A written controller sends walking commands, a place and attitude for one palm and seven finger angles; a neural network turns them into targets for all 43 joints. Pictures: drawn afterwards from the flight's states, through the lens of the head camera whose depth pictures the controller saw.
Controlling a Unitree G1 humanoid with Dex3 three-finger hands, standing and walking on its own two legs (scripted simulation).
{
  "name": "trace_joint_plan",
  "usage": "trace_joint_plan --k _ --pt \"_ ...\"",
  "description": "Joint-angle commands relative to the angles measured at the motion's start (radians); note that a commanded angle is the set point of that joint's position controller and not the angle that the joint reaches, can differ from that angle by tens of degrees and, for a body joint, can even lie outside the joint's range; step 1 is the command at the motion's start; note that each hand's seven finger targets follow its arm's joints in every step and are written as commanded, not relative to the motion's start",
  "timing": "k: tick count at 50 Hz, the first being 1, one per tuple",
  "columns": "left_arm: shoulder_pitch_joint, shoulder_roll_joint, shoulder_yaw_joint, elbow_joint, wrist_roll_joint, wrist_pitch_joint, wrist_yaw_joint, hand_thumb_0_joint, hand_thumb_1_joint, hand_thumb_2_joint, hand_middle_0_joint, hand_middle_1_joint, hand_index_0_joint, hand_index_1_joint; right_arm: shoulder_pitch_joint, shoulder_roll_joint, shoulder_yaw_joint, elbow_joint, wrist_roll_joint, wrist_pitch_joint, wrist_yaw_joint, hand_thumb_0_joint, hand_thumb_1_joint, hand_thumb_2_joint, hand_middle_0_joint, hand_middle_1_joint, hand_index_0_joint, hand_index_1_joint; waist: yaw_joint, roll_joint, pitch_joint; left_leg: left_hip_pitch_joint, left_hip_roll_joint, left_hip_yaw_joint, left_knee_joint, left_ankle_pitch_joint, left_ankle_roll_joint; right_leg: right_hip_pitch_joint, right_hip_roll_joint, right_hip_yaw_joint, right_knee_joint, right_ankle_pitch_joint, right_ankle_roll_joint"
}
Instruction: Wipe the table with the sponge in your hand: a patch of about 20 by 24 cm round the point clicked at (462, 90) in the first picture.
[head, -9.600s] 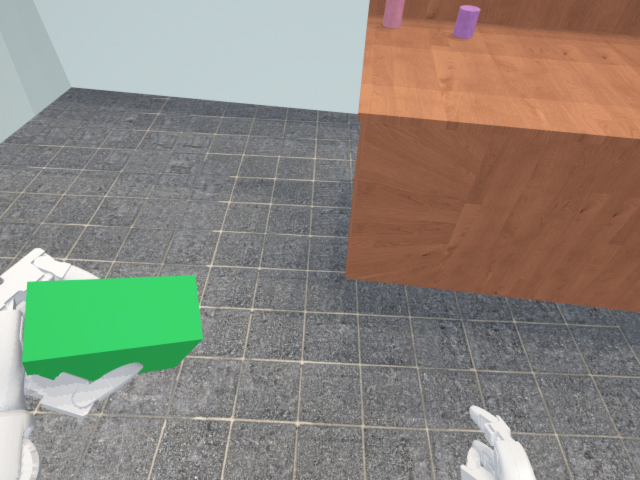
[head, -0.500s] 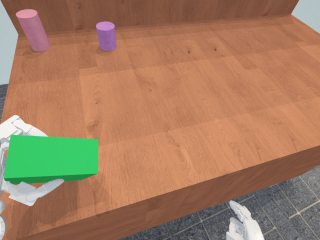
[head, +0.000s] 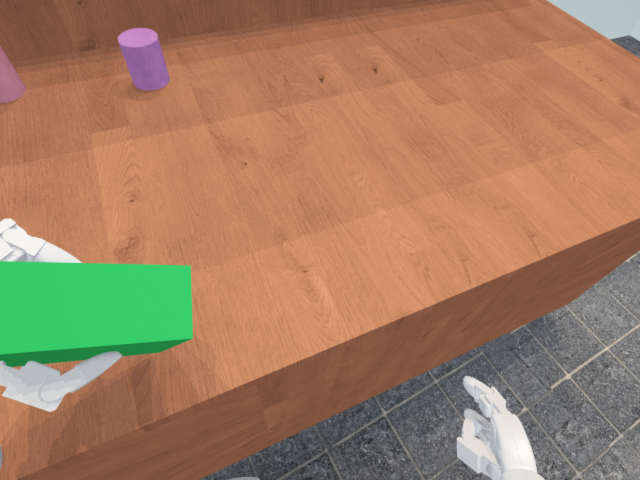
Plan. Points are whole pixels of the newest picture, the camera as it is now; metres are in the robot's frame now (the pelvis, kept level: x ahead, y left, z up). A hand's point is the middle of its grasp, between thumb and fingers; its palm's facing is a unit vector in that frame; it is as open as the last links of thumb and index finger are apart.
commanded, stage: shuffle to correct the standing spot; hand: left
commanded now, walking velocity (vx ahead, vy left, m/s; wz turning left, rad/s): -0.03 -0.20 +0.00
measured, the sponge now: (124, 315) +0.24 +0.20 +0.13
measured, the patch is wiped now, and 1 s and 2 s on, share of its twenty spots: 0.00 0.00 0.00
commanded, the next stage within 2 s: come to a stop and stand still in 0.08 s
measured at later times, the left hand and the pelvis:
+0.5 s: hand (105, 350) +0.20 +0.19 +0.16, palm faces +0.32 -0.85 -0.41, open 10.3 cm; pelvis -0.03 -0.04 +0.01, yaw -1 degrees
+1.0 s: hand (28, 320) +0.22 +0.26 +0.16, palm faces +0.39 -0.85 -0.36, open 10.3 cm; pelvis -0.01 +0.01 +0.00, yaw -1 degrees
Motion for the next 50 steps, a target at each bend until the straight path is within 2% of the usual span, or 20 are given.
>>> trace_joint_plan --k 1,4,7,9,11,15,20,26,27,28,29,30,32,33,35,38,40,41,45,50 --pt "-0.017 0.136 0.104 -0.191 -0.017 -0.067 0.016 0.000 0.100 1.300 -1.200 -1.600 -1.200 -1.600 -0.072 -0.126 -0.051 -0.145 -0.004 -0.060 -0.024 0.000 -0.900 -0.900 0.200 0.300 0.200 0.300 0.015 0.122 -0.258 -0.034 0.152 -0.128 -0.122 0.208 0.027 0.152 -0.102 0.114 0.007 0.182 0.049" --pt "-0.064 0.148 0.106 -0.154 -0.015 -0.060 0.015 0.000 0.100 1.300 -1.200 -1.600 -1.200 -1.600 -0.056 -0.141 -0.067 -0.133 -0.001 -0.068 -0.034 0.000 -0.900 -0.900 0.200 0.300 0.200 0.300 0.013 0.069 -0.223 -0.064 0.119 -0.110 -0.094 0.015 0.030 0.109 -0.124 0.182 -0.042 0.117 0.044" --pt "-0.115 0.138 0.078 -0.119 -0.012 -0.048 0.017 0.000 0.100 1.300 -1.200 -1.600 -1.200 -1.600 -0.048 -0.141 -0.064 -0.123 -0.001 -0.070 -0.038 0.000 -0.900 -0.900 0.200 0.300 0.200 0.300 0.006 -0.024 -0.176 -0.033 0.039 -0.069 -0.020 -0.154 0.027 -0.028 -0.150 0.272 -0.197 -0.150 0.054" --pt "-0.153 0.136 0.060 -0.120 -0.008 -0.038 0.021 0.000 0.100 1.300 -1.200 -1.600 -1.200 -1.600 -0.039 -0.138 -0.064 -0.115 0.002 -0.069 -0.035 0.000 -0.900 -0.900 0.200 0.300 0.200 0.300 0.002 -0.094 -0.162 0.020 -0.008 -0.040 0.101 -0.141 0.023 -0.119 -0.206 0.359 -0.325 -0.348 0.055" --pt "-0.168 0.104 0.019 -0.126 0.001 -0.033 0.037 0.000 0.100 1.300 -1.200 -1.600 -1.200 -1.600 -0.051 -0.121 -0.037 -0.104 0.000 -0.071 -0.029 0.000 -0.900 -0.900 0.200 0.300 0.200 0.300 -0.009 -0.064 -0.170 0.042 -0.037 -0.048 0.116 -0.092 0.027 -0.121 -0.241 0.385 -0.378 -0.414 0.049" --pt "-0.157 0.151 0.052 -0.159 0.028 -0.050 0.067 0.000 0.100 1.300 -1.200 -1.600 -1.200 -1.600 -0.088 -0.142 -0.025 -0.082 -0.003 -0.083 -0.028 0.000 -0.900 -0.900 0.200 0.300 0.200 0.300 0.008 0.083 -0.186 0.046 -0.032 -0.103 -0.073 -0.039 0.045 0.008 -0.212 0.326 -0.331 -0.284 0.080" --pt "-0.070 0.175 0.090 -0.146 0.035 -0.078 0.063 0.000 0.100 1.300 -1.200 -1.600 -1.200 -1.600 -0.086 -0.153 -0.038 -0.087 -0.004 -0.075 -0.026 0.000 -0.900 -0.900 0.200 0.300 0.200 0.300 0.020 0.153 -0.207 -0.001 -0.002 -0.150 -0.161 0.013 0.056 0.158 -0.162 0.272 -0.266 -0.087 0.109" --pt "-0.024 0.128 0.059 -0.064 0.023 -0.078 0.041 0.000 0.100 1.300 -1.200 -1.600 -1.200 -1.600 -0.055 -0.148 -0.034 -0.095 -0.005 -0.064 -0.022 0.000 -0.900 -0.900 0.200 0.300 0.200 0.300 0.012 0.022 -0.211 -0.005 -0.006 -0.149 -0.151 0.074 0.045 0.200 -0.158 0.242 -0.263 -0.001 0.096" --pt "-1.106 0.914 0.585 -0.362 0.149 -0.170 0.032 0.000 0.100 1.300 -1.200 -1.600 -1.200 -1.600 0.123 -0.168 -0.057 -0.029 -0.012 -0.122 -0.033 0.000 -0.900 -0.900 0.200 0.300 0.200 0.300 -0.023 -0.053 -0.046 0.018 -0.057 0.026 -0.129 0.081 0.015 -0.015 -0.057 0.160 -0.331 0.070 0.322" --pt "-0.556 0.340 0.222 0.227 0.050 -0.149 -0.010 0.000 0.100 1.300 -1.200 -1.600 -1.200 -1.600 0.043 -0.080 -0.028 -0.023 -0.004 -0.121 -0.036 0.000 -0.900 -0.900 0.200 0.300 0.200 0.300 -0.012 0.055 -0.283 0.007 -0.026 -0.029 -0.190 0.111 0.038 0.179 -0.103 0.095 -0.166 0.065 0.244" --pt "-0.238 0.277 0.217 0.218 0.019 -0.149 0.004 0.000 0.100 1.300 -1.200 -1.600 -1.200 -1.600 0.013 -0.132 -0.051 -0.085 0.008 -0.129 -0.032 0.000 -0.900 -0.900 0.200 0.300 0.200 0.300 0.072 0.034 -0.192 -0.021 -0.040 -0.036 -0.167 0.050 0.031 0.190 -0.104 0.215 -0.200 0.101 0.249" --pt "-0.131 0.102 0.075 0.300 -0.003 -0.120 -0.004 0.000 0.100 1.300 -1.200 -1.600 -1.200 -1.600 -0.017 -0.154 -0.053 -0.068 0.018 -0.124 -0.015 0.000 -0.900 -0.900 0.200 0.300 0.200 0.300 0.055 0.147 -0.240 0.035 -0.037 -0.040 -0.160 0.024 0.029 0.220 -0.129 0.208 -0.157 0.094 0.150" --pt "-0.160 0.098 0.010 0.139 0.011 -0.128 -0.015 0.000 0.100 1.300 -1.200 -1.600 -1.200 -1.600 -0.020 -0.162 -0.043 -0.092 0.010 -0.110 -0.005 0.000 -0.900 -0.900 0.200 0.300 0.200 0.300 0.044 0.158 -0.217 -0.053 -0.025 -0.096 -0.192 -0.046 0.039 0.216 -0.140 0.212 -0.144 -0.063 0.090" --pt "-0.120 0.074 -0.022 0.096 0.015 -0.129 -0.017 0.000 0.100 1.300 -1.200 -1.600 -1.200 -1.600 -0.027 -0.156 -0.037 -0.099 0.014 -0.113 0.006 0.000 -0.900 -0.900 0.200 0.300 0.200 0.300 0.050 0.112 -0.203 -0.070 -0.022 -0.099 -0.185 -0.069 0.049 0.209 -0.140 0.231 -0.158 -0.116 0.103" --pt "-0.045 0.046 -0.061 0.049 0.014 -0.120 -0.009 0.000 0.100 1.300 -1.200 -1.600 -1.200 -1.600 -0.058 -0.135 -0.024 -0.104 0.028 -0.119 0.017 0.000 -0.900 -0.900 0.200 0.300 0.200 0.300 0.057 -0.046 -0.198 -0.024 -0.034 -0.089 -0.121 -0.078 0.060 0.142 -0.145 0.262 -0.223 -0.197 0.123" --pt "-0.133 0.145 0.028 -0.034 0.034 -0.111 0.013 0.000 0.100 1.300 -1.200 -1.600 -1.200 -1.600 -0.038 -0.139 -0.026 -0.107 0.010 -0.123 0.000 0.000 -0.900 -0.900 0.200 0.300 0.200 0.300 0.044 -0.271 -0.189 -0.021 -0.055 -0.096 -0.051 -0.032 0.041 0.094 -0.217 0.308 -0.300 -0.258 0.077" --pt "-0.206 0.268 0.148 -0.130 0.043 -0.127 0.038 0.000 0.100 1.300 -1.200 -1.600 -1.200 -1.600 -0.082 -0.145 -0.017 -0.089 0.001 -0.126 -0.012 0.000 -0.900 -0.900 0.200 0.300 0.200 0.300 0.040 -0.152 -0.206 0.057 -0.053 -0.101 -0.070 0.010 0.042 0.038 -0.219 0.324 -0.282 -0.220 0.057" --pt "-0.219 0.208 0.109 -0.118 0.040 -0.134 0.037 0.000 0.100 1.300 -1.200 -1.600 -1.200 -1.600 -0.078 -0.129 -0.014 -0.086 -0.004 -0.128 -0.021 0.000 -0.900 -0.900 0.200 0.300 0.200 0.300 0.030 -0.064 -0.215 0.052 -0.051 -0.109 -0.092 0.017 0.047 0.062 -0.230 0.300 -0.260 -0.206 0.049" --pt "-0.293 0.237 0.127 -0.224 0.049 -0.154 0.046 0.000 0.100 1.300 -1.200 -1.600 -1.200 -1.600 -0.104 -0.134 -0.008 -0.080 -0.011 -0.142 -0.021 0.000 -0.900 -0.900 0.200 0.300 0.200 0.300 0.035 0.239 -0.240 0.069 -0.005 -0.160 -0.161 0.103 0.047 0.127 -0.150 0.265 -0.146 0.033 0.049" --pt "-0.193 0.123 0.043 -0.141 0.045 -0.141 0.033 0.000 0.100 1.300 -1.200 -1.600 -1.200 -1.600 -0.083 -0.133 -0.013 -0.083 -0.005 -0.154 -0.003 0.000 -0.900 -0.900 0.200 0.300 0.200 0.300 0.032 0.169 -0.283 0.062 0.020 -0.179 -0.164 0.341 0.021 0.238 -0.114 0.173 -0.043 0.316 0.040"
